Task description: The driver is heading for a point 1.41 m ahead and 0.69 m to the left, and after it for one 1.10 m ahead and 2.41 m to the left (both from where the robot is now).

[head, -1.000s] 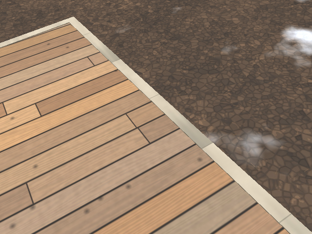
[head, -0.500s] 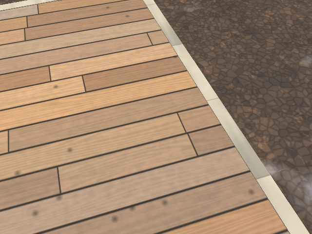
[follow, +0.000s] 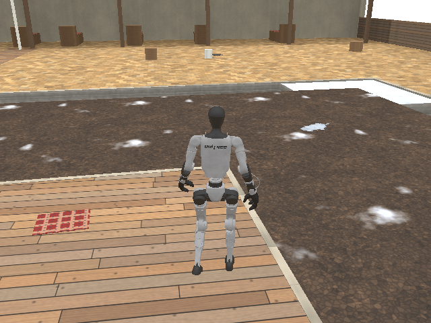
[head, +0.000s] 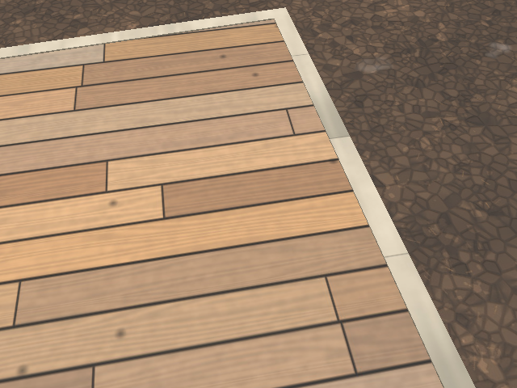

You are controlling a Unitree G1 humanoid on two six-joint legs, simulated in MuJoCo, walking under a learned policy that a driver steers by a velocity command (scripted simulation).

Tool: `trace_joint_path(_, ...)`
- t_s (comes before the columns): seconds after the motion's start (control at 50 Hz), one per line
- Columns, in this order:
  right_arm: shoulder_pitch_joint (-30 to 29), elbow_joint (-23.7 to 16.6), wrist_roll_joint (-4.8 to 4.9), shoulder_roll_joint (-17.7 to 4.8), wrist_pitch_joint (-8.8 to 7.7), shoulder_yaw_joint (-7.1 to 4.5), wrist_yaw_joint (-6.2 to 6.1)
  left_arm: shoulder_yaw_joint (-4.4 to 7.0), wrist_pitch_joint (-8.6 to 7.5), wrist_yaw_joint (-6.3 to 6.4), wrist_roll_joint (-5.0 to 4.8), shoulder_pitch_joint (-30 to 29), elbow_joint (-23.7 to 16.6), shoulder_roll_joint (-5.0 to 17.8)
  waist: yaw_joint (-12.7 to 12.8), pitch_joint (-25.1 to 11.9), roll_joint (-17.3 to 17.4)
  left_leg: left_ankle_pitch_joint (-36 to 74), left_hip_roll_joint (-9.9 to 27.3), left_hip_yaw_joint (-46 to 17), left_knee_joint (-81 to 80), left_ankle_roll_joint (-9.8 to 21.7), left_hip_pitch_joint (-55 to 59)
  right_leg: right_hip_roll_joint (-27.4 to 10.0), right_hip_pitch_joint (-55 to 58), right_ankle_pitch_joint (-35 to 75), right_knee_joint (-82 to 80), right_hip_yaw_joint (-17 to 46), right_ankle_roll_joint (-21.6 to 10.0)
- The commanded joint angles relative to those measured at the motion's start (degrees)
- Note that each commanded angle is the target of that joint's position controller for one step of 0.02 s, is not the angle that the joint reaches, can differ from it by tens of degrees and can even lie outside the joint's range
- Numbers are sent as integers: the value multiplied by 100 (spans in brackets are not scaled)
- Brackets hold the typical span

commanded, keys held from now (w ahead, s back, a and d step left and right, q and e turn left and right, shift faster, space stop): w+q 0.96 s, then w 0.04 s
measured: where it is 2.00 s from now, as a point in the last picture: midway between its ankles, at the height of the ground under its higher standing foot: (107, 243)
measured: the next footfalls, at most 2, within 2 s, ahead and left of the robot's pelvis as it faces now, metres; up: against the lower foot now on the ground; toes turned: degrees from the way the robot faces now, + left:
left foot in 0.40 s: +0.34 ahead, +0.19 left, +0.00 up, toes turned +17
right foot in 0.90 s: +0.70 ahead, +0.12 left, +0.00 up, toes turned +35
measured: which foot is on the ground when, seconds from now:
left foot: up 0.00-0.38, down 0.40-0.90, up 0.92-1.00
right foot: down 0.00-0.40, up 0.42-0.88, down 0.90-1.00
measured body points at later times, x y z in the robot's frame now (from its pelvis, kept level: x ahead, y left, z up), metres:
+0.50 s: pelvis +0.25 +0.09 -0.01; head +0.29 +0.12 +0.44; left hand +0.27 +0.39 -0.13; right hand +0.48 -0.13 -0.10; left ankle +0.30 +0.17 -0.73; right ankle +0.16 -0.11 -0.63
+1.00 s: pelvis +0.54 +0.15 +0.00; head +0.56 +0.17 +0.44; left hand +0.57 +0.48 -0.08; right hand +0.74 -0.06 -0.12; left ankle +0.35 +0.18 -0.65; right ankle +0.66 +0.10 -0.73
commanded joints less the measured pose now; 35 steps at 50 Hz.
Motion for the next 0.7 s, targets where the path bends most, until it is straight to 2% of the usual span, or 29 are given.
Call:
trace_joint_path(0.02, -206, -587, 10, -505, -9, -190, 7, 167, 8, 38, 51, 488, -34, 578, 256, -307, -764, 615, 796, -175, 285, -56, -1628, -1642, 1556, -202, -1740, 1742, -850)
trace_joint_path(0.06, -178, -633, 13, -281, 128, -163, 5, 203, -52, 10, 15, 341, 34, 615, 135, -130, -782, 763, 881, -74, 91, -115, -1527, -1587, 1143, 147, -2044, 1183, -924)
trace_joint_path(0.1, -388, -766, -41, -266, 186, -165, -10, 265, -82, 20, 21, 345, 119, 762, 109, -25, -636, 1160, 943, -107, -290, -187, -1753, -1616, 1137, 514, -2184, 785, -998)
trace_joint_path(0.16, -755, -892, -59, -235, 145, -146, 74, 323, -41, 66, 24, 415, 216, 910, 189, 3, -526, 2092, 951, -6, -1243, -214, -1824, -1499, 1382, 875, -2206, 141, -922)
trace_joint_path(0.2, -1171, -1003, -59, -175, 94, -108, 165, 352, 9, 99, -4, 495, 255, 1008, 343, 84, -471, 2573, 890, 229, -1952, -181, -1661, -1435, 1473, 962, -2185, -228, -830)
trace_joint_path(0.24, -1562, -1146, -63, -154, 81, -83, 240, 390, 68, 119, -52, 675, 324, 1118, 495, 186, -426, 2644, 833, 433, -2412, -132, -1608, -1513, 1704, 913, -2156, -412, -786)
trace_joint_path(0.3, -1909, -1358, -58, -251, 108, -100, 310, 456, 178, 113, -155, 862, 434, 1277, 549, 328, -440, 2191, 766, 571, -2815, 37, -1713, -1727, 2296, 1030, -1943, -529, -681)
trace_joint_path(0.32, -1932, -1411, -69, -304, 117, -122, 328, 479, 221, 113, -193, 872, 454, 1338, 504, 324, -464, 1899, 686, 669, -2896, 124, -1658, -1782, 2473, 1396, -1754, -583, -635)
trace_joint_path(0.36, -1555, -1404, -88, -509, 148, -236, 328, 528, 299, 124, -264, 768, 439, 1500, 188, -20, -624, 1292, 306, 1014, -2979, 358, -912, -1750, 2635, 3248, -867, -782, -503)
trace_joint_path(0.38, -793, -1213, -67, -708, 159, -372, 306, 520, 351, 124, -302, 648, 418, 1497, -280, -422, -555, 1431, -6, 1210, -3287, 532, 109, -1568, 2444, 3942, 194, -989, -368)
trace_joint_path(0.4, 283, -885, -36, -1138, 191, -598, 220, 434, 356, 139, -228, 754, 391, 1289, -730, -989, -287, 1632, -174, 1005, -3425, 758, 1799, -1297, 1541, 3444, 1707, -1108, -127)
trace_joint_path(0.42, 519, -838, 25, -1875, 196, -741, 118, 201, 285, 113, 76, 1139, 115, 579, -343, -1309, 1297, 1342, 1312, -1682, -3694, 1551, 3621, -544, -906, -960, 3904, -1022, 275)
trace_joint_path(0.44, 473, -1119, -17, -1806, 61, -634, 177, 106, 52, 65, -27, 1010, -57, 548, -312, -2340, 1242, 12, 2067, -4351, -4838, 2300, 4381, 164, -2060, -2782, 5003, 479, 321)
trace_joint_path(0.46, 384, -1067, -63, -1315, -43, -487, 234, 226, -85, 17, -292, 248, -209, 1065, -579, -1748, 500, 205, 1988, -3796, -5166, 1908, 4095, -120, -2657, -2247, 5156, 820, 188)
trace_joint_path(0.48, 150, -1035, -67, -1145, -106, -429, 237, 206, -160, 21, -303, 103, -271, 1028, -410, -1170, 377, 668, 1799, -3037, -5104, 1707, 3405, -349, -2702, -1706, 4770, 767, 69)
trace_joint_path(0.5, -284, -1098, -61, -942, -117, -360, 224, 211, -175, 79, -142, 145, -180, 1005, -145, -836, -9, 1270, 1551, -2402, -5048, 1505, 2604, -586, -2317, -1291, 4298, 795, 72)
trace_joint_path(0.52, -598, -1188, -102, -778, -117, -297, 199, 256, -137, 103, -40, 244, -142, 1059, 85, -666, 64, 1841, 1359, -1970, -5122, 1420, 1956, -721, -1859, -1020, 3901, 832, 105)
trace_joint_path(0.54, -736, -1266, -150, -721, -117, -268, 174, 274, -66, 83, -25, 319, -135, 1069, 205, -612, 162, 2120, 1240, -1796, -5251, 1402, 1595, -764, -1554, -859, 3722, 842, 145)
trace_joint_path(0.6, -606, -1230, -111, -844, -156, -303, 72, 237, 85, 79, 42, 230, -201, 850, 256, -477, 47, 2869, 1061, -1335, -5420, 1445, 1129, -653, -1425, -428, 2989, 704, 375)
trace_joint_path(0.66, -335, -1119, -85, -912, -132, -321, -32, 165, 107, 69, 40, -391, -401, 677, 53, -249, 118, 2763, 839, -1041, -5422, 1255, 987, -463, -1499, 576, 1750, 689, 524)
trace_joint_path(0.7, -199, -1059, -72, -910, -102, -319, -64, 123, 78, 19, 0, -774, -504, 598, -101, -153, 262, 2387, 706, -960, -5377, 1102, 866, -279, -1251, 1176, 940, 674, 527)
